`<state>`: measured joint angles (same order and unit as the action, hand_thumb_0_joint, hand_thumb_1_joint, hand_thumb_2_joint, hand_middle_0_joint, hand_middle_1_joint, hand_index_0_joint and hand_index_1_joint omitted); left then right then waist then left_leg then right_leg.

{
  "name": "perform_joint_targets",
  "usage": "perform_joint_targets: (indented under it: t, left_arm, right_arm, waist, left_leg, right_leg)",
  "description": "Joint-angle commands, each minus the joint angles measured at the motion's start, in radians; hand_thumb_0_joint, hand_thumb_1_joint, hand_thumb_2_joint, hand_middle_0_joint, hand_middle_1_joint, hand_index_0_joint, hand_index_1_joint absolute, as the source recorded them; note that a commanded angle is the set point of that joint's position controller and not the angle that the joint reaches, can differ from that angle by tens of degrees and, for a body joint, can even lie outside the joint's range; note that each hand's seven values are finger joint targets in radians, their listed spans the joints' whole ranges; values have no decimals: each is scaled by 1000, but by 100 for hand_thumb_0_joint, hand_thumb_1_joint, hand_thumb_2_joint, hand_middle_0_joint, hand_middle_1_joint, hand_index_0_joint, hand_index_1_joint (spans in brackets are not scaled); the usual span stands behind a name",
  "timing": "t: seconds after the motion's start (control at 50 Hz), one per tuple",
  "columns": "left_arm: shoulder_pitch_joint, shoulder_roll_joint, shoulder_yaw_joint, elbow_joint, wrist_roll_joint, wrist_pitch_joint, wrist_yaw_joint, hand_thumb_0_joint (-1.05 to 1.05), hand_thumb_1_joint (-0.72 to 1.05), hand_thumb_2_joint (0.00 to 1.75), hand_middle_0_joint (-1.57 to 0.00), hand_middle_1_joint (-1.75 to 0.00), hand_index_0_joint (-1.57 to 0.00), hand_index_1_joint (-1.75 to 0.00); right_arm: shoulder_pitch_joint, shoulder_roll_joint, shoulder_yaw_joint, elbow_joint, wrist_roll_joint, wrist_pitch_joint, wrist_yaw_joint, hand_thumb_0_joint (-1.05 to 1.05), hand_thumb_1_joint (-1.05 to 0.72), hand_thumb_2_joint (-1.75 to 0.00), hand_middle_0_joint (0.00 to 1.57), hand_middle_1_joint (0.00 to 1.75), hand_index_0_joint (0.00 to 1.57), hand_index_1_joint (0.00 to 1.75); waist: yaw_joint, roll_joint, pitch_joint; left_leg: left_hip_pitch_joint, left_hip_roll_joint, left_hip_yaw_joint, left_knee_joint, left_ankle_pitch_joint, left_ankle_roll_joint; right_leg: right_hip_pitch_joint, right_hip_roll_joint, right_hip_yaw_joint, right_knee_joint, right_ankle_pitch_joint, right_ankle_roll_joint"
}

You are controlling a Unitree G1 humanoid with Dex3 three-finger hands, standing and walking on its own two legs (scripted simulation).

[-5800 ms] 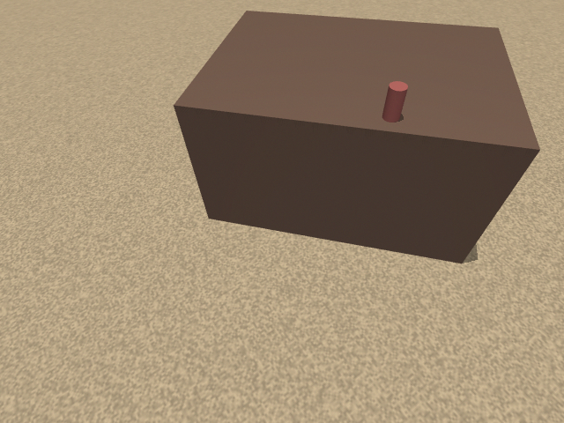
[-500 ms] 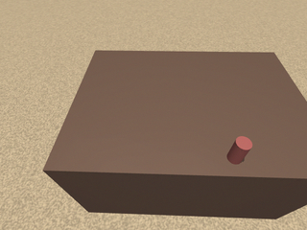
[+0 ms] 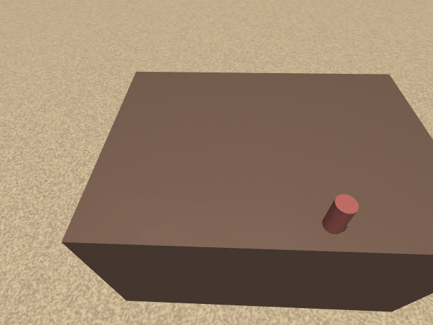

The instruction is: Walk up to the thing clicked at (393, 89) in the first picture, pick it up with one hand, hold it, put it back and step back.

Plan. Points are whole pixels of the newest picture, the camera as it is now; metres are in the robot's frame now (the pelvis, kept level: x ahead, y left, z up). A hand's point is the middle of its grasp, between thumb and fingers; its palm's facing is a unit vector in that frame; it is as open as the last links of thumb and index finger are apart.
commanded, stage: stand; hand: right
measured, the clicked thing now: (339, 214) +0.40 -0.27 -0.13
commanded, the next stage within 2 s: rise first in 0.50 s
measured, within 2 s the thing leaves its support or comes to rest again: neither
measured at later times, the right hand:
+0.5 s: hand out of the picture +0.08 -0.25 -0.16, palm faces -0.03 +0.94 -0.34, open 7.4 cm
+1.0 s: hand out of the picture +0.15 -0.27 -0.12, palm faces +0.22 +0.91 -0.35, open 14.6 cm
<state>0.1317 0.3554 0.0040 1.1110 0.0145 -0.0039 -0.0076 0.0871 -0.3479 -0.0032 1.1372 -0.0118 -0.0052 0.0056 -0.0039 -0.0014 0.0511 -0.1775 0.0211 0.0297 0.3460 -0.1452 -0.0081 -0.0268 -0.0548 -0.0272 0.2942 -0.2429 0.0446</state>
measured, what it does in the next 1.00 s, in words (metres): stands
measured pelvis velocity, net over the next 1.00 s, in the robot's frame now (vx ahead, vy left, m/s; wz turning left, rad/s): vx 0.00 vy -0.01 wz -0.03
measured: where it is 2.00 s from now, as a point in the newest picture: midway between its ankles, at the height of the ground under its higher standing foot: outside the picture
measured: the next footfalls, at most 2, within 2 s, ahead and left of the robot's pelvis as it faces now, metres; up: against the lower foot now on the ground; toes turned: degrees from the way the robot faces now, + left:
none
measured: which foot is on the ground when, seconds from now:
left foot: down 0.00-1.00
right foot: down 0.00-1.00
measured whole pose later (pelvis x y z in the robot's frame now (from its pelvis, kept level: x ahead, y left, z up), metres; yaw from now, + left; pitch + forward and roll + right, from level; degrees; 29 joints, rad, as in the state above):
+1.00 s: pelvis +0.00 -0.01 -0.01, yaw -2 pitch +3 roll +0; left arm 0.10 0.27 0.12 0.86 -0.03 -0.07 0.06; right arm 0.17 -0.30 -0.14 0.70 0.04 -0.02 -0.06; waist -0.01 -0.02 0.01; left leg -0.31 0.04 0.05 0.42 -0.17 -0.02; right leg -0.20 -0.04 0.00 0.43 -0.29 0.03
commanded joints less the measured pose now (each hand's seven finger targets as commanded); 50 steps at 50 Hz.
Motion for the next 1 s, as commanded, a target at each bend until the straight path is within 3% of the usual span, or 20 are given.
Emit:
perform_joint_targets:
  t: [0.0,0.12,0.48,0.56,0.58,0.6,0.62,0.64,0.66,0.68,0.72,0.74,0.76,0.78,0.8,0.84,0.9,0.92,0.96,0.98]
  left_arm:
    - [-11,210,43,-52,2,-19,17,0,90,90,-20,-30,-20,-30]
    - [-18,209,43,-57,0,-22,17,0,90,90,-20,-30,-20,-30]
    - [-1,211,47,-56,-1,-20,19,0,90,90,-20,-30,-20,-30]
    - [-5,208,45,-56,0,-20,18,0,90,90,-20,-30,-20,-30]
    - [-11,208,45,-55,-1,-18,18,0,82,82,-12,-22,-12,-22]
    - [-362,48,32,-406,-82,-132,25,0,74,74,-4,-14,-4,-14]
    - [-357,68,13,-431,-110,-149,44,0,66,66,-1,-6,0,-6]
    - [-247,120,40,-335,-111,-140,58,0,58,58,-1,-4,0,-5]
    - [-195,185,99,-281,-104,-129,71,0,50,50,-1,-4,0,-5]
    - [-201,226,144,-298,-97,-123,79,0,42,42,-1,-4,-1,-4]
    - [-141,138,145,-191,-71,-124,76,0,27,26,-2,-5,-3,-4]
    - [-126,141,173,-221,-56,-124,73,0,21,22,-3,-5,-4,-4]
    - [-15,126,180,-235,-54,-115,76,0,19,19,-3,-5,-4,-4]
    - [50,118,181,-208,-51,-104,78,0,16,17,-3,-6,-5,-3]
    - [26,137,190,-242,-46,-102,81,0,8,14,-3,-6,-6,-3]
    - [28,81,172,-282,-47,-96,76,0,-5,13,-4,-6,-5,-4]
    - [-107,68,160,-365,-49,-96,85,0,-22,11,-5,-6,-5,-5]
    - [-100,83,172,-363,-46,-97,89,0,-28,10,-5,-6,-5,-5]
    - [-103,83,173,-381,-44,-103,96,0,-32,3,-6,-6,-8,-4]
    - [-125,34,154,-419,-22,-109,86,0,-26,11,-5,-6,-5,-6]
  right_arm:
    - [-44,-221,-41,-60,4,-22,-9,0,-90,-90,20,30,20,30]
    - [-35,-215,-39,-61,5,-25,-9,0,-90,-90,20,30,20,30]
    - [-27,-218,-41,-66,5,-25,-13,0,-90,-90,20,30,20,30]
    - [-26,-219,-38,-68,5,-24,-13,0,-90,-90,20,30,20,30]
    - [-25,-219,-38,-66,6,-24,-13,0,-82,-82,12,22,12,22]
    - [-375,-44,-22,-417,72,-96,-26,0,-74,-74,7,14,6,14]
    - [-322,-92,-31,-433,112,-131,-45,0,-66,-66,7,6,6,6]
    - [-191,-168,-58,-349,104,-121,-61,0,-58,-58,7,5,6,5]
    - [-97,-231,-130,-220,97,-99,-78,0,-50,-50,7,5,6,5]
    - [-114,-244,-157,-257,92,-97,-82,0,-42,-42,7,5,6,5]
    - [-131,-170,-149,-282,66,-104,-79,0,-26,-26,7,5,6,5]
    - [-28,-189,-202,-327,54,-100,-76,0,-18,-20,7,5,6,5]
    - [67,-203,-227,-361,55,-92,-78,0,-11,-18,7,5,6,5]
    - [101,-197,-225,-354,55,-85,-78,0,-4,-17,6,5,6,5]
    - [93,-182,-217,-379,56,-80,-75,0,4,-15,6,5,6,5]
    - [82,-144,-205,-479,58,-69,-66,0,13,-13,6,5,6,5]
    - [5,-130,-192,-579,61,-61,-70,0,26,-11,5,5,6,5]
    - [-14,-114,-177,-588,59,-59,-71,0,33,-10,5,6,5,6]
    - [15,-131,-192,-617,54,-61,-77,0,32,-9,5,6,5,6]
    - [-48,-58,-180,-770,47,-64,-68,0,24,-11,6,5,6,5]
  waist:
    - [3,0,-82]
    - [0,6,-88]
    - [7,-2,-103]
    - [3,2,-92]
    - [1,4,-80]
    - [19,-48,-89]
    - [-27,43,-135]
    - [-17,15,-62]
    - [-32,37,-56]
    - [-15,30,-144]
    - [-18,-52,-222]
    - [-41,-53,-275]
    - [-26,-34,-321]
    - [-10,-36,-288]
    - [8,-4,-274]
    - [6,-21,-271]
    - [-5,-29,-200]
    - [13,-16,-196]
    - [1,-15,-191]
    - [1,-59,-206]
  left_leg:
    - [101,121,-97,-29,157,27]
    - [94,117,-92,-22,219,25]
    - [118,123,-90,-7,264,32]
    - [107,119,-90,-16,229,28]
    - [95,118,-95,-21,217,27]
    - [-7,5,3,46,115,0]
    - [88,-2,16,11,58,-4]
    - [39,2,16,-1,3,1]
    - [0,-4,25,32,13,-3]
    - [21,1,27,61,53,-4]
    - [31,6,17,94,112,8]
    - [56,5,19,105,149,14]
    - [105,0,23,102,209,11]
    - [104,-3,29,89,226,9]
    - [99,-9,34,78,252,4]
    - [90,-12,39,74,258,5]
    - [47,-11,44,51,159,6]
    - [30,-11,44,46,137,5]
    - [37,-7,46,42,120,6]
    - [-13,-5,39,82,120,9]
  right_leg:
    - [-75,-98,49,-56,127,-50]
    - [-54,-101,51,-48,183,-50]
    - [-45,-102,46,-43,216,-50]
    - [-52,-99,45,-48,185,-47]
    - [-48,-100,48,-47,176,-49]
    - [-226,49,-21,77,163,-52]
    - [-179,38,-20,45,133,-50]
    - [-197,45,-22,41,84,-50]
    - [-256,46,-23,66,93,-52]
    - [-240,50,-26,93,123,-51]
    - [-234,55,-22,121,184,-43]
    - [-227,56,-21,124,221,-42]
    - [-200,57,-22,116,266,-40]
    - [-206,59,-25,106,267,-38]
    - [-194,58,-25,103,286,-41]
    - [-188,58,-24,96,299,-39]
    - [-214,51,-16,77,214,-42]
    - [-212,49,-15,73,190,-45]
    - [-206,51,-12,70,173,-47]
    - [-223,55,2,109,171,-49]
